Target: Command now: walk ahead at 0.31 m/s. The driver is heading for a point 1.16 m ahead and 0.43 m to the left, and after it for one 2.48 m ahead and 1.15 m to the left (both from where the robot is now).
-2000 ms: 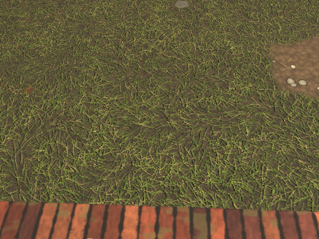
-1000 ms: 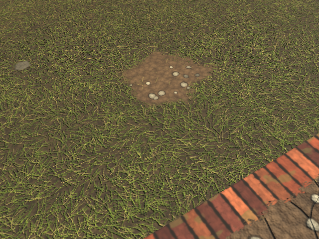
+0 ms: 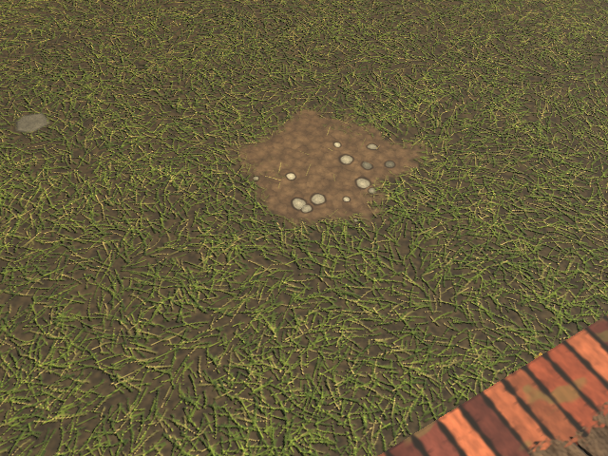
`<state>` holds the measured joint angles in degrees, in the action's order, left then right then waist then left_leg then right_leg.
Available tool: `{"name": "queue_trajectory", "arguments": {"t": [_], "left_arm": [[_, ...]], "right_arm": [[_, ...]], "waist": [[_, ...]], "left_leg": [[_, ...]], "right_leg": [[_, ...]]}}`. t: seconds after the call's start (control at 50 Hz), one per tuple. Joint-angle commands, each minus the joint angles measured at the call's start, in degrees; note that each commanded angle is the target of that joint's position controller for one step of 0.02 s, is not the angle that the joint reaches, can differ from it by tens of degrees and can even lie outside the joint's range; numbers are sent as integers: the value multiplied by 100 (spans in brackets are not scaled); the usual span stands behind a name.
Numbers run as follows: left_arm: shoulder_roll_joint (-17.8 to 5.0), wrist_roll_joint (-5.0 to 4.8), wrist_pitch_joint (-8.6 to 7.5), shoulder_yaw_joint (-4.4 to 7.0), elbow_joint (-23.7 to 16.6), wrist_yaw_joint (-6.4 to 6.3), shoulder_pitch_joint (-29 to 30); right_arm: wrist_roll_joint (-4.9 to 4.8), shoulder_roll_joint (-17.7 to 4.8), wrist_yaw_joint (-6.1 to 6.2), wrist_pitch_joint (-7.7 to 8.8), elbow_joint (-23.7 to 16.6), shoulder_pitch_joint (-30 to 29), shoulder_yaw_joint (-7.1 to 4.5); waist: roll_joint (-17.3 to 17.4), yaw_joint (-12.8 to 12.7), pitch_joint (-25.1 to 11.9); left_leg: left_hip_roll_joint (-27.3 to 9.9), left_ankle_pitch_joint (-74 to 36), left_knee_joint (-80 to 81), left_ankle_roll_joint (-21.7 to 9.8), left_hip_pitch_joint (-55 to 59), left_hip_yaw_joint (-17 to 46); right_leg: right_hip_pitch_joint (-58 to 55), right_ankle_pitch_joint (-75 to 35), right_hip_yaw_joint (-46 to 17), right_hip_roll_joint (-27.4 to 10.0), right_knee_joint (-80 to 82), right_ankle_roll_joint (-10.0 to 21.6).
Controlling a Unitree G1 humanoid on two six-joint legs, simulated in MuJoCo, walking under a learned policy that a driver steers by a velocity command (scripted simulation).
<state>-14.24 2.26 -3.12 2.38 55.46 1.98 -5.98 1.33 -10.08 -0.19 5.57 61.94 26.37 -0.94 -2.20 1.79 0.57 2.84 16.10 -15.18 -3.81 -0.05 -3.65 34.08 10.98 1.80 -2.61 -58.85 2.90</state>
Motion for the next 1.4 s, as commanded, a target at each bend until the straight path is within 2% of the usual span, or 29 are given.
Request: {"name": "queue_trajectory", "arguments": {"t": [0.02,0.08,0.16,0.18,0.2,0.22,0.26,0.28,0.32,0.38,0.46,0.52,0.56,0.6,0.82,0.86,0.88,0.9,0.94,0.96,1.0,1.08,1.14,1.16,1.18,1.2,1.24,1.3,1.4], "left_arm": [[72,-79,32,-112,-338,-30,424],[54,-147,17,-174,-376,-119,572],[-358,-55,-144,-6,265,-262,-1280],[-719,61,-207,77,409,-292,-1843],[-930,76,-179,110,413,-272,-1956],[-755,-253,-112,101,303,-216,-1714],[-160,-277,-39,-63,95,-281,-620],[20,-234,-49,-130,139,-333,-582],[130,-158,-58,-197,271,-383,-637],[-115,-83,-70,-176,356,-358,-828],[-281,-144,106,-125,363,-361,-834],[-205,-214,225,-126,390,-386,-853],[-85,-247,286,-113,441,-382,-1144],[77,-192,296,-141,522,-358,-1255],[200,-178,208,-191,825,-401,-1377],[-29,-173,247,-88,809,-379,-1467],[-143,-141,275,-32,695,-328,-1324],[42,-110,262,-58,516,-263,-1066],[286,-80,154,-88,0,-162,-67],[-8,-27,103,12,-64,-127,32],[-102,-41,5,102,-89,-37,-226],[70,-113,-11,130,-252,36,-316],[-18,-125,-69,237,-5,-47,-1360],[-350,-88,-180,379,316,-136,-2551],[-1175,87,-266,526,416,-211,-3399],[-777,108,-212,386,249,-254,-2709],[-486,-5,-265,281,-95,-214,-1505],[-209,-73,-363,165,3,-250,-1500],[-62,-50,-480,104,202,-227,-1997]], "right_arm": [[-20,-603,58,37,-123,103,-19],[-19,-690,117,-14,-11,216,-5],[-151,-796,165,-43,-34,-213,-44],[-195,-680,165,-50,-115,8,-20],[-401,1,183,-166,64,1149,81],[-266,-394,232,-311,268,1214,-32],[58,-399,180,-371,9,75,-68],[103,-389,156,-413,-33,-171,-90],[76,-137,134,-561,93,38,-38],[12,-44,230,-740,172,-48,4],[6,-167,252,-832,148,-456,8],[60,-138,239,-765,224,-414,49],[49,-368,255,-653,176,-522,50],[-40,-201,247,-524,188,-681,102],[-67,-149,277,-440,275,-362,110],[-27,-403,250,-474,258,-136,-3],[10,-555,210,-505,198,-44,-70],[8,-660,184,-506,175,113,-132],[-29,-795,203,-445,240,359,-265],[10,-776,204,-389,176,282,-305],[-21,-793,198,-256,-13,-152,-352],[-68,-846,165,-96,-193,-577,-419],[-63,-885,90,-91,-281,-715,-456],[9,-782,46,-38,-402,-959,-414],[-79,-81,-5,41,-866,-1203,-246],[-20,-322,-52,34,-1030,-1423,-288],[-22,-486,-200,-12,-1107,-1567,-323],[62,-369,-336,-215,-1123,-1420,-339],[-53,-279,-399,-374,-1573,-2485,-267]], "waist": [[730,-133,596],[1018,-55,410],[757,-877,-330],[227,-895,-853],[-896,-381,-1844],[-143,-404,-2084],[60,-217,-491],[65,-131,-204],[-54,101,-203],[-154,101,-312],[-327,-11,-108],[-37,50,289],[425,-197,655],[764,-336,602],[264,-254,338],[348,-187,189],[408,-107,553],[684,48,870],[1338,333,1224],[949,272,1020],[654,-71,590],[1081,-302,681],[449,-776,670],[-246,-1346,135],[-2156,-1489,-425],[-1321,-1036,-159],[-67,-490,266],[-164,-225,325],[27,-327,803]], "left_leg": [[-1022,-5107,240,-342,-319,311],[-1023,-5484,-68,-268,-270,227],[-1039,-5051,-2088,-90,-162,292],[-759,-2947,-3308,23,-937,178],[113,2086,-5377,158,-1966,97],[48,1948,-5764,167,-1976,759],[-266,1310,-5428,197,-2287,720],[-392,1100,-5007,225,-2074,762],[-395,966,-4221,288,-1322,623],[-307,1121,-3096,329,-1107,441],[-318,436,-2257,286,-904,316],[-420,-154,-1207,174,-443,379],[-820,342,-509,53,-1116,1014],[-891,573,-114,103,-1924,1118],[-823,-391,-218,76,-1366,926],[-611,1871,-340,-161,-1378,953],[-762,2994,-214,-363,-1547,1300],[-1120,3561,94,-604,-1329,1877],[-2241,3201,1164,-1058,-593,3136],[-2344,2692,1253,-1110,-305,3208],[-2079,1998,1108,-905,-105,2592],[-1526,1725,1041,-642,-1374,1460],[-1262,1453,-130,-750,-2737,1229],[-818,701,-1833,-644,-3593,874],[-25,1183,-4403,-347,-4842,58],[-153,825,-5515,-488,-5254,772],[-796,-394,-5775,-436,-5115,918],[-964,-811,-5816,-248,-4854,686],[-762,-1737,-5150,-271,-5038,120]], "right_leg": [[27,-355,480,271,1142,-117],[-901,-858,655,552,2301,17],[-2749,-1890,270,532,3456,434],[-3926,-4090,-542,-430,3112,578],[-5128,-7020,-2393,-2157,2727,1714],[-4611,-5962,-2683,-2107,3108,2004],[-2894,-3415,-1980,-1550,4017,1672],[-2399,-3304,-1610,-1313,4229,1448],[-1780,-3182,-1002,-947,4345,1106],[-1773,-2110,-896,-817,4430,960],[-1338,953,-1180,-753,4888,750],[-786,2084,-1236,-658,4976,365],[-1059,1715,-978,-282,4799,60],[-2202,515,-701,-112,4280,76],[-2490,-266,-682,-190,4120,102],[-2201,2032,-514,137,3768,273],[-1571,2978,-611,142,3596,357],[-907,2987,-471,231,3208,315],[361,937,192,257,1761,85],[761,879,-24,72,1209,39],[645,633,-171,-87,1008,-28],[-1145,714,288,99,2211,0],[-3333,568,731,470,3065,-3],[-4838,1053,30,49,3308,80],[-5536,3856,-2975,-1845,4769,421],[-4629,4600,-4298,-2255,5296,613],[-3637,3292,-2717,-1929,5136,393],[-3263,1749,-1018,-1421,5311,32],[-3116,-514,687,-966,5500,-287]]}}
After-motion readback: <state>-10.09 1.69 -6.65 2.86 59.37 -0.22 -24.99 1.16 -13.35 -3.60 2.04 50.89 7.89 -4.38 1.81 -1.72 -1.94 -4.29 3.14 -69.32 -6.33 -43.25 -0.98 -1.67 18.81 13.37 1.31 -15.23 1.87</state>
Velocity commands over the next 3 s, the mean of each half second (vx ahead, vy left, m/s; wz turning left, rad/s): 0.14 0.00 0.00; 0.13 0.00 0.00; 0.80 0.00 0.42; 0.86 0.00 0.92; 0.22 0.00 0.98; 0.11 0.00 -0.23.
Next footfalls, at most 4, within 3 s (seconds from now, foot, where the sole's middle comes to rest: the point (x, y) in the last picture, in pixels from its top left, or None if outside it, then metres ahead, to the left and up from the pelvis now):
0.18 right None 0.26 -0.06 -0.78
0.54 left None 0.20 0.12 -0.78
1.16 right None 0.34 -0.13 -0.78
1.62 left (269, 361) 0.73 0.06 -0.78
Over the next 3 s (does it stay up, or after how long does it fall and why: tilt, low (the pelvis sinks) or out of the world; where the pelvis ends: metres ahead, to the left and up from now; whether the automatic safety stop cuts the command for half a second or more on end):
stays up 1.08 0.32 -0.01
